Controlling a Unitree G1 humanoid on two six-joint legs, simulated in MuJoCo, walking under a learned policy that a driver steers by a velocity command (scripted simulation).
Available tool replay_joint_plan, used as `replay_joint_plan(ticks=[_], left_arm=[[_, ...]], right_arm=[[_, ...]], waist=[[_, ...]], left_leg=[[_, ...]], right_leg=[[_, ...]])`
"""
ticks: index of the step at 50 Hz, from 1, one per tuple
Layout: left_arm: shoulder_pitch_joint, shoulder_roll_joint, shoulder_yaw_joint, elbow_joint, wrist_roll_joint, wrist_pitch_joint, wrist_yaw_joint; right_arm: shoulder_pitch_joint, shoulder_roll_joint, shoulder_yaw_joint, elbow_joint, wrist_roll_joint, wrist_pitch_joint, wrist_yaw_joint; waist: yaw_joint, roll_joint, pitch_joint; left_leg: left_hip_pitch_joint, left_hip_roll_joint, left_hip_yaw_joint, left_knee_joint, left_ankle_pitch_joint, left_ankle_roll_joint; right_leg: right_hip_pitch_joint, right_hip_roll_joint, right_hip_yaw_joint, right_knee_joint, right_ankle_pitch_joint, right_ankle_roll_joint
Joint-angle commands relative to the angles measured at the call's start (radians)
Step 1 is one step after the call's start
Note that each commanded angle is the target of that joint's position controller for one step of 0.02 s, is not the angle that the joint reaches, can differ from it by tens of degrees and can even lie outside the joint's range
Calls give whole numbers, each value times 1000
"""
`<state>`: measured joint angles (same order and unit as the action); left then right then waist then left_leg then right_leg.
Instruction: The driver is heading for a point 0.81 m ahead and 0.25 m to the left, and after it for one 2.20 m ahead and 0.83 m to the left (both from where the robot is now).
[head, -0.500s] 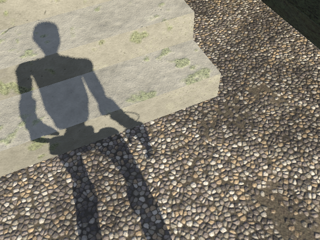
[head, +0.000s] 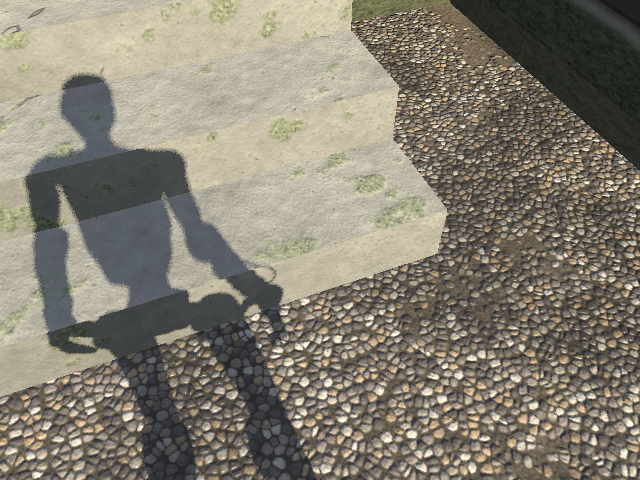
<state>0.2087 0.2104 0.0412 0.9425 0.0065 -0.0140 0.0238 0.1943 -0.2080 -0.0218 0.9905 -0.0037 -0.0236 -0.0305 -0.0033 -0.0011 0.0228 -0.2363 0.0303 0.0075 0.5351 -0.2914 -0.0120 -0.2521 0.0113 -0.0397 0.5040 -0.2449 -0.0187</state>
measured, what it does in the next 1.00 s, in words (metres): walks ahead: left foot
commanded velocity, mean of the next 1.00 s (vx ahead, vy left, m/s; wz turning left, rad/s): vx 0.38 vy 0.00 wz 0.00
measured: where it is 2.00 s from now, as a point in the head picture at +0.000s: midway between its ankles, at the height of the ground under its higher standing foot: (259, 298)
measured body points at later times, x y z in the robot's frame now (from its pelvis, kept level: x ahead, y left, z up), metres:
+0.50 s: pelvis +0.13 +0.03 +0.00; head +0.15 +0.04 +0.45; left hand +0.06 +0.27 -0.15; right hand +0.31 -0.20 -0.11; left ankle +0.24 +0.17 -0.69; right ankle +0.01 -0.11 -0.74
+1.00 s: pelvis +0.37 +0.11 +0.01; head +0.38 +0.12 +0.46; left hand +0.50 +0.35 -0.12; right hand +0.32 -0.13 -0.13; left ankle +0.32 +0.18 -0.74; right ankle +0.50 -0.03 -0.68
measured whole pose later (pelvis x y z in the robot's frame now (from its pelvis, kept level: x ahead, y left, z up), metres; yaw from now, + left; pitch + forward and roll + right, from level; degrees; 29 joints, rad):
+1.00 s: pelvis +0.37 +0.11 +0.01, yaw +1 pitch +1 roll +1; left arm 0.12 0.22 0.03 0.93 0.04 -0.03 -0.04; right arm 0.44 -0.19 -0.04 1.03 -0.01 -0.09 0.01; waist -0.04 -0.04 0.00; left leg -0.02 -0.07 0.08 0.18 -0.18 0.07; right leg -0.62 -0.10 -0.03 0.79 -0.06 -0.02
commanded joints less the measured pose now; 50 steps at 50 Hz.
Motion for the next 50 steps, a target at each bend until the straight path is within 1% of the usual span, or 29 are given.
replay_joint_plan(ticks=[1,3,5,6,8,11,13,14,15,16,17,19,21,23,24,26,28,29,30,31,32,33,34,35,37,39,42,45,50], left_arm=[[0,85,20,-20,-3,-6,6],[34,93,27,11,-13,1,8],[34,101,32,15,-24,-3,9],[34,97,31,14,-29,-16,9],[41,89,29,17,-34,-50,3],[61,83,29,18,-37,-93,-15],[118,99,34,38,-44,-111,-25],[202,120,42,67,-47,-115,-29],[335,175,61,105,-42,-115,-33],[425,192,62,122,-24,-115,-37],[387,157,44,115,-14,-115,-32],[332,123,23,103,-12,-102,-25],[200,98,4,67,-16,-82,-13],[87,138,11,28,-15,-70,-1],[114,177,23,34,-17,-74,2],[170,210,37,63,-34,-83,0],[177,198,39,76,-38,-81,-2],[172,186,37,79,-31,-75,-3],[194,162,33,93,59,-74,-21],[245,74,17,84,71,-70,-31],[345,-20,1,45,31,-80,-41],[270,65,17,41,27,-75,-43],[195,106,26,21,21,-73,-49],[149,105,24,17,21,-72,-51],[176,87,18,29,44,-51,-53],[160,80,13,24,40,-36,-57],[53,82,8,-11,38,-26,-58],[-64,82,5,-50,34,-28,-61],[-204,59,-3,-96,25,-36,-66]], right_arm=[[17,-115,-23,-18,2,-4,-5],[49,-126,-30,7,13,3,-6],[49,-128,-34,3,23,0,-6],[50,-124,-33,-2,28,-12,-6],[65,-123,-35,-3,34,-43,-1],[90,-123,-37,-4,38,-77,14],[93,-102,-34,-13,37,-94,26],[54,-87,-30,-32,31,-103,33],[-22,-70,-24,-65,26,-115,41],[-116,-84,-24,-104,31,-121,44],[-182,-106,-30,-137,46,-119,50],[-206,-66,-16,-165,54,-113,60],[-157,-65,-16,-165,41,-99,62],[-129,-50,-8,-160,22,-86,70],[-135,-58,-11,-158,20,-79,70],[-147,-90,-22,-167,27,-63,62],[-106,-131,-42,-160,28,-54,53],[-17,-156,-60,-135,27,-53,50],[188,-155,-65,-65,-60,-40,56],[352,-249,-91,-27,-85,-46,52],[381,-363,-108,-18,-60,-41,50],[228,-313,-98,-53,-32,-37,57],[87,-236,-80,-92,-24,-41,59],[18,-180,-66,-105,-21,-50,60],[14,-142,-54,-88,-14,-61,54],[72,-120,-48,-62,-18,-73,53],[150,-127,-46,-34,-12,-78,46],[216,-129,-45,-15,-9,-79,41],[288,-119,-42,14,-7,-82,34]], waist=[[-6,9,-50],[-4,11,-49],[-2,13,50],[-3,12,94],[-2,20,123],[6,45,88],[20,1,44],[52,-63,9],[114,-166,-33],[172,-262,-28],[147,-164,23],[104,-48,54],[34,-51,98],[-2,-73,84],[6,-103,61],[1,-108,66],[-36,-100,59],[-86,-101,11],[-142,-92,-54],[-172,109,-141],[-107,447,-273],[-57,274,-165],[-19,161,-54],[1,81,-21],[42,115,-33],[45,99,-30],[27,63,12],[-3,39,42],[-43,50,76]], left_leg=[[-1,34,-34,-84,220,36],[-14,10,-18,-81,-47,60],[-89,24,-54,-100,-333,100],[-112,38,-79,-108,-387,116],[-117,64,-122,-96,-372,142],[-73,86,-172,-49,-233,171],[-98,50,-126,61,-56,154],[-205,1,-49,185,59,121],[-412,-56,36,404,189,72],[-648,-66,7,652,-200,60],[-811,-3,-59,789,-324,78],[-913,78,-72,827,-263,96],[-740,132,-69,613,-123,68],[-353,81,9,303,119,34],[-218,36,53,235,194,17],[-147,15,57,152,234,16],[-114,0,55,87,204,47],[-17,-23,72,88,172,70],[161,-47,120,50,60,84],[345,144,-122,12,-131,107],[431,368,-717,-321,-355,203],[315,346,-768,-405,-524,194],[180,321,-612,-375,-468,174],[77,269,-465,-359,-269,165],[-19,205,-294,-367,-52,156],[-23,185,-226,-386,56,180],[40,200,-199,-442,51,210],[122,210,-179,-474,72,227],[208,186,-100,-468,171,219]], right_leg=[[71,-41,46,-50,217,-26],[59,-10,14,-27,-56,-41],[-38,-20,42,-39,-354,-70],[-77,-33,66,-44,-404,-84],[-107,-51,97,-23,-380,-106],[-115,-49,114,27,-283,-127],[-34,-63,155,48,-123,-151],[112,-98,227,23,-7,-180],[339,-206,424,-70,83,-253],[476,-383,674,-191,237,-348],[515,-430,697,-162,269,-350],[497,-410,556,-187,251,-285],[282,-335,389,-293,168,-201],[-4,-187,157,-356,128,-134],[-52,-163,113,-383,101,-128],[-10,-202,115,-393,60,-132],[84,-226,101,-294,209,-104],[97,-216,71,-168,364,-82],[75,-139,-9,98,385,-56],[-116,-72,-36,474,122,-29],[-332,88,42,767,-361,-22],[-405,17,143,853,-265,-60],[-421,-48,103,833,-133,-77],[-362,-94,98,763,-34,-78],[-243,-125,89,671,-1,-67],[-230,-122,71,637,23,-58],[-344,-139,54,537,90,-34],[-439,-141,40,412,146,-6],[-440,-114,4,212,225,10]])
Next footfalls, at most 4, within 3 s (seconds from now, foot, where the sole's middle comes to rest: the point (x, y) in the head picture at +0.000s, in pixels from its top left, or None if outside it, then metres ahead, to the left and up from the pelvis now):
0.60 left None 0.36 0.19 -0.77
1.20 right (337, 422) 0.63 -0.02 -0.77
1.86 left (194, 250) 0.98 0.32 -0.60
2.68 right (184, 109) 1.29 0.36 -0.43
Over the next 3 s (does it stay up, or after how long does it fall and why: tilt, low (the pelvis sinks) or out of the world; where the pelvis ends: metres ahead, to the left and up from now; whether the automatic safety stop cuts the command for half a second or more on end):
stays up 1.16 0.37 0.31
